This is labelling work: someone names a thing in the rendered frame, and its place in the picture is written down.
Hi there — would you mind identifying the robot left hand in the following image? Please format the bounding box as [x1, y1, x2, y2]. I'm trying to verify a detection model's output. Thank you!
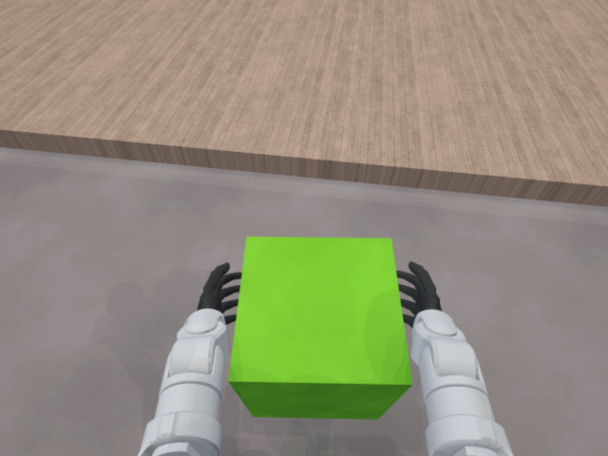
[197, 262, 242, 325]

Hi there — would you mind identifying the carton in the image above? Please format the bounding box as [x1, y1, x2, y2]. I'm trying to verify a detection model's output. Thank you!
[228, 237, 412, 420]

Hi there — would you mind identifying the robot right hand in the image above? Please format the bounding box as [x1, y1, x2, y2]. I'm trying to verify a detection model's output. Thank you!
[396, 261, 442, 328]

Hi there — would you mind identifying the right robot forearm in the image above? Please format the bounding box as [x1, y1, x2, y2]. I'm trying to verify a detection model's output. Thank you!
[410, 310, 514, 456]

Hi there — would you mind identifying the left robot forearm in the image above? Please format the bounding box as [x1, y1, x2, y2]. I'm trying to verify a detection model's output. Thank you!
[138, 309, 229, 456]

